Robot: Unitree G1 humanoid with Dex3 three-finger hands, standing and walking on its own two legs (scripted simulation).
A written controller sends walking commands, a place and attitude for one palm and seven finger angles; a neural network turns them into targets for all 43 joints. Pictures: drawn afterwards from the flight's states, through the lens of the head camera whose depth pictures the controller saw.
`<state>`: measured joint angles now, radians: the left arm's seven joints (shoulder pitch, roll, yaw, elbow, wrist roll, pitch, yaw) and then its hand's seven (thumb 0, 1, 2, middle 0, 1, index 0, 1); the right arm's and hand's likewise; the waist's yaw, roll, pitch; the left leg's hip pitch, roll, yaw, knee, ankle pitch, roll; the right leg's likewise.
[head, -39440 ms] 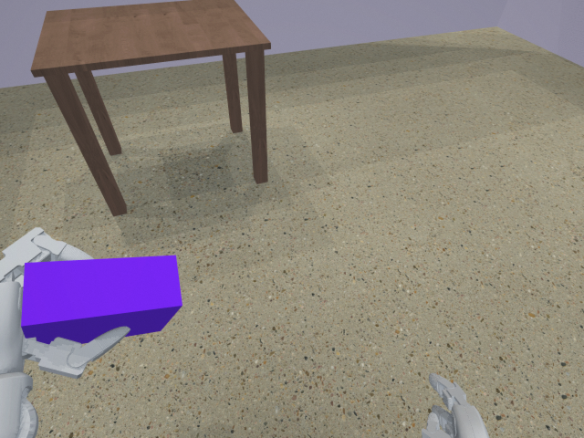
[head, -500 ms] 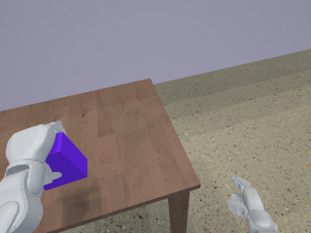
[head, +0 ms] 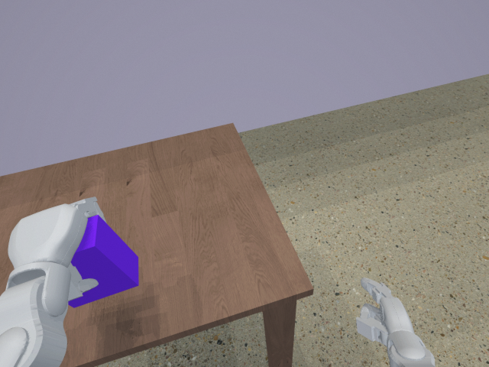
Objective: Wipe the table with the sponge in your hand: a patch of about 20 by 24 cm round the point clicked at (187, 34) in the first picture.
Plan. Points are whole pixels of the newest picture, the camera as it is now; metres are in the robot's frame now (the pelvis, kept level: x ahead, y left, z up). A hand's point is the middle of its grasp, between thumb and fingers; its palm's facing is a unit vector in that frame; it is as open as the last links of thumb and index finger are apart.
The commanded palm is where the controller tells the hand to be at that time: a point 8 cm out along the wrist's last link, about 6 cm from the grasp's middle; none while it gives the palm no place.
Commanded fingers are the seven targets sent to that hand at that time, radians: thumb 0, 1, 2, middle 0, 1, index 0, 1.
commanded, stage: bring the sponge back beside the body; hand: left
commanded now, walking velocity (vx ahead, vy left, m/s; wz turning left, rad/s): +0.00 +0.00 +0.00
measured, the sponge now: (93, 270) +0.21 +0.29 +0.08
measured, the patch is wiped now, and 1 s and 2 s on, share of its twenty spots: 1.00 1.00 1.00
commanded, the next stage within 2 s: step back with the hand held close in 1.24 s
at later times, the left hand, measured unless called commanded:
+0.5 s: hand (74, 266) +0.19 +0.29 +0.12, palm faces +0.08 -0.11 -0.99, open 9.8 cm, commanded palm +0.16 +0.28 +0.19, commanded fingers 0.00 0.10 1.30 -1.20 -1.60 -1.20 -1.60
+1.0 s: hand (77, 275) +0.19 +0.28 +0.11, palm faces +0.07 -0.11 -0.99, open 9.8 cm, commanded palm +0.16 +0.28 +0.18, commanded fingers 0.00 0.10 1.30 -1.20 -1.60 -1.20 -1.60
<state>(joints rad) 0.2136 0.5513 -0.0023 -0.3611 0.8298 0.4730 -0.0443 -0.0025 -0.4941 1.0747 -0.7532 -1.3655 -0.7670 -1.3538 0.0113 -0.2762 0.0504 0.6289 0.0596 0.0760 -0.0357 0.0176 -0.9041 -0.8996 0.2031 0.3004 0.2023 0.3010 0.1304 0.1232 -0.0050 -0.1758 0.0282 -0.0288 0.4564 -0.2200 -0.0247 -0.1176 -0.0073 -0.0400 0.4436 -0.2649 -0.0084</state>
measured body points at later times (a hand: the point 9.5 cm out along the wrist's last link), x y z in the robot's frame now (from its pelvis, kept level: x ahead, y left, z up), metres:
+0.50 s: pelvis +0.00 +0.00 +0.00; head -0.02 -0.04 +0.45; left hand +0.19 +0.29 +0.17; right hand +0.26 -0.19 -0.07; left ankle +0.02 +0.14 -0.74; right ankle -0.01 -0.12 -0.74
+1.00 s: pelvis +0.00 +0.00 +0.00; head -0.02 -0.04 +0.45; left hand +0.18 +0.29 +0.16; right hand +0.26 -0.19 -0.07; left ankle +0.02 +0.14 -0.74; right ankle -0.01 -0.12 -0.74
